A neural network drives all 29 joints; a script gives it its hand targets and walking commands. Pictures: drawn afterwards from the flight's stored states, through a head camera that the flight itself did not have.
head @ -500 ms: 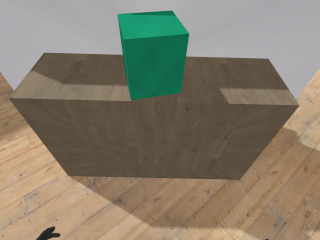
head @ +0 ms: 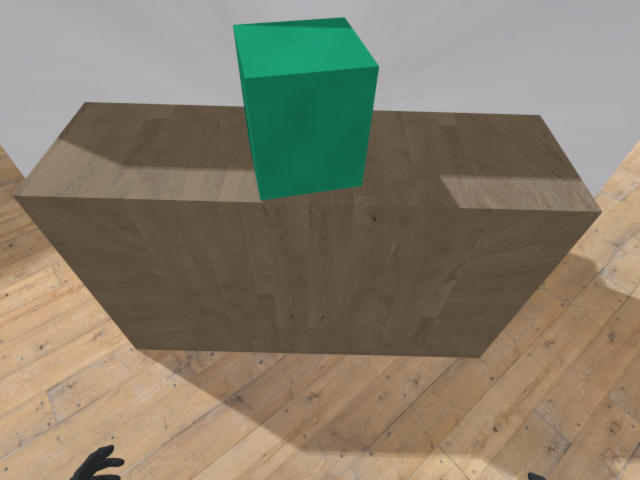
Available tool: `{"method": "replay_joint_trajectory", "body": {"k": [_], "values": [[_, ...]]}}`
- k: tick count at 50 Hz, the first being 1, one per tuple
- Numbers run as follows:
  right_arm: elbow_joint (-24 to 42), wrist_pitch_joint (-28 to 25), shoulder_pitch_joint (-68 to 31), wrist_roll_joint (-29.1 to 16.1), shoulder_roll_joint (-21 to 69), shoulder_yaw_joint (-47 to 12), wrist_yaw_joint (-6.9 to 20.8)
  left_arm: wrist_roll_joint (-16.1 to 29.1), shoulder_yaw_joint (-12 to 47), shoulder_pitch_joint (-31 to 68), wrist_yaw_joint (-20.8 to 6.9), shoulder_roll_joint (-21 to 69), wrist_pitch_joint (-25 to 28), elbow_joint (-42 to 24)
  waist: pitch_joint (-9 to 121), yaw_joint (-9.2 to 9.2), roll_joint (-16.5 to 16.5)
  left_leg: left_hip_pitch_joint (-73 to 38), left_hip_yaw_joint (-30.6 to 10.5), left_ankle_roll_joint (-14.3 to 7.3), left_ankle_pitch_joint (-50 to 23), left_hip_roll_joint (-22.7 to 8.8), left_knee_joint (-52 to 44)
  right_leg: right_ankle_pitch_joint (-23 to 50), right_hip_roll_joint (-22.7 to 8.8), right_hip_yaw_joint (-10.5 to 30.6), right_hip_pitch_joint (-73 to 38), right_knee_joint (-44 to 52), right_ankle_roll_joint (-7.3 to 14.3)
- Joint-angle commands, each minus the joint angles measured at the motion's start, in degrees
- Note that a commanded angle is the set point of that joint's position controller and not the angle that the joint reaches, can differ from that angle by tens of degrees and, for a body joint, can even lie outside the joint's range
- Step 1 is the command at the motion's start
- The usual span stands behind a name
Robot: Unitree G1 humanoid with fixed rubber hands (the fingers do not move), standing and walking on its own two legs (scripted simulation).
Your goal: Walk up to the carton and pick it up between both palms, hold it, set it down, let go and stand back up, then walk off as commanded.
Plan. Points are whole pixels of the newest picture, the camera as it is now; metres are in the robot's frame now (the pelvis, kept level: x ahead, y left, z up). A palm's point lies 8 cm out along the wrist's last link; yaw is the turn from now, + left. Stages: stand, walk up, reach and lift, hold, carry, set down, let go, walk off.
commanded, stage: stand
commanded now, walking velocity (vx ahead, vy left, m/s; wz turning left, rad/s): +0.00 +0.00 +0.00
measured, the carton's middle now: (301, 110) +0.73 +0.06 +0.07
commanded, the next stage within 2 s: none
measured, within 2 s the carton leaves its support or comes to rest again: neither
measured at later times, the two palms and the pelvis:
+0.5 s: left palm out of the picture +0.07 +0.30 -0.10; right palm out of the picture +0.06 -0.31 -0.11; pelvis -0.01 -0.01 +0.01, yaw +0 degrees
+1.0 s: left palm out of the picture +0.06 +0.30 -0.10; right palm out of the picture +0.05 -0.31 -0.11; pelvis -0.02 -0.01 +0.01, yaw +0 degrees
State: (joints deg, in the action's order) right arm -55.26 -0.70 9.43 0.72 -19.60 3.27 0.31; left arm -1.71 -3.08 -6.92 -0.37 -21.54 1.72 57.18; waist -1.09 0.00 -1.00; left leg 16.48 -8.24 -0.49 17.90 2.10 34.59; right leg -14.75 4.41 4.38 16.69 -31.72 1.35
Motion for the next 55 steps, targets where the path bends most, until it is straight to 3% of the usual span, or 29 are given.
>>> {"method": "replay_joint_trajectory", "body": {"k": [1, 4, 7, 9, 12, 16, 20, 23, 24, 29, 47, 51, 55], "values": [[2.5, -2.0, -4.8, -0.3, -12.5, 1.0, -0.9, 2.3, -0.5, 3.6, 0.6, -9.4, 1.6, -1.1, 6.5, -0.64, -1.4, -3.6, -6.0, -3.0, -12.5, -8.1, -12.3, 11.8, -7.9, 5.4, -10.3, 5.7, 0.9], [0.3, -1.9, -4.5, -0.6, -11.7, 0.7, -1.0, 2.1, -0.3, 4.1, 0.8, -9.8, 1.9, 0.6, 8.3, -0.03, -1.8, -6.3, -4.1, -2.3, -16.9, -7.0, -11.3, 17.3, -9.1, 6.2, -10.9, 6.5, 1.3], [-1.2, -1.9, -4.5, -0.6, -11.8, 0.8, -1.0, 2.1, 0.0, 5.6, 1.0, -9.8, 1.9, 1.8, 8.5, 0.63, -0.9, -6.8, -3.4, -1.9, -16.0, -6.8, -11.9, 17.6, -9.6, 6.6, -10.9, 8.0, 1.3], [-1.7, -1.7, -4.9, -0.7, -11.3, 0.6, -0.9, 2.0, 0.2, 6.1, 1.0, -9.5, 1.9, 2.7, 8.9, 0.67, 0.7, -6.7, -3.3, -1.8, -13.3, -6.8, -12.3, 15.4, -9.7, 6.5, -10.8, 9.0, 1.2], [-2.6, -1.5, -5.4, -0.5, -11.0, 0.4, -0.9, 2.0, 0.3, 6.2, 1.0, -10.0, 1.9, 3.8, 8.5, 0.83, -0.7, -6.4, -3.2, -1.6, -11.9, -6.6, -13.2, 13.6, -10.0, 7.0, -10.5, 10.5, 1.1], [-3.8, -1.4, -5.4, -0.4, -10.7, 0.2, -0.8, 1.9, 0.4, 6.8, 1.0, -9.9, 1.9, 4.8, 7.2, 0.70, 1.3, -5.5, -3.2, -1.5, -8.4, -6.6, -14.4, 9.9, -10.1, 7.4, -9.4, 12.3, 0.8], [-4.7, -1.5, -5.4, -0.2, -10.7, 0.2, -0.8, 1.8, 0.3, 6.0, 0.9, -10.0, 1.8, 5.3, 7.5, 0.46, 0.5, -4.8, -3.9, -1.6, -6.4, -6.8, -15.9, 7.6, -10.0, 7.3, -9.9, 13.0, 0.7], [-5.0, -1.6, -5.2, 0.0, -10.9, 0.2, -0.7, 1.6, 0.3, 6.6, 0.8, -9.7, 1.9, 5.7, 6.1, 0.40, 2.0, -4.1, -3.9, -1.5, -5.6, -6.7, -15.8, 4.9, -10.1, 7.6, -8.9, 13.9, 0.6], [-5.3, -1.5, -5.2, 0.0, -11.2, 0.3, -0.6, 1.7, 0.4, 6.3, 0.9, -9.9, 1.7, 6.0, 5.8, 0.49, 0.7, -3.8, -3.9, -1.5, -4.8, -6.5, -16.4, 3.7, -10.1, 7.7, -8.7, 14.0, 0.7], [-6.1, -1.5, -4.4, 0.0, -11.0, 0.0, -0.8, 1.6, 0.3, 6.2, 0.9, -9.9, 1.6, 6.4, 6.1, 0.46, 0.6, -4.0, -4.2, -1.6, -4.3, -6.6, -16.5, 2.1, -10.0, 7.9, -8.6, 14.4, 0.6], [-6.2, -1.5, -4.3, 0.0, -11.1, 0.0, -0.9, 1.6, 0.5, 4.9, 0.8, -9.8, 1.4, 7.2, 6.9, 0.05, -1.0, -4.6, -4.9, -1.5, -7.4, -7.2, -16.6, 7.0, -9.9, 7.0, -10.0, 13.2, 0.6], [-5.9, -1.4, -5.1, 0.1, -10.9, 0.0, -0.9, 1.6, 0.6, 5.5, 0.9, -9.3, 1.2, 7.0, 5.5, 0.06, 0.5, -3.9, -4.5, -1.5, -5.0, -6.8, -16.3, 4.1, -9.8, 7.6, -8.6, 14.1, 0.5], [-6.0, -1.4, -4.5, 0.0, -10.8, 0.1, -0.7, 1.4, 0.5, 5.6, 0.9, -9.6, 1.2, 6.8, 6.7, 0.33, 0.0, -4.7, -4.2, -1.2, -7.1, -6.7, -16.0, 6.5, -10.0, 7.3, -9.7, 13.4, 0.7]]}}
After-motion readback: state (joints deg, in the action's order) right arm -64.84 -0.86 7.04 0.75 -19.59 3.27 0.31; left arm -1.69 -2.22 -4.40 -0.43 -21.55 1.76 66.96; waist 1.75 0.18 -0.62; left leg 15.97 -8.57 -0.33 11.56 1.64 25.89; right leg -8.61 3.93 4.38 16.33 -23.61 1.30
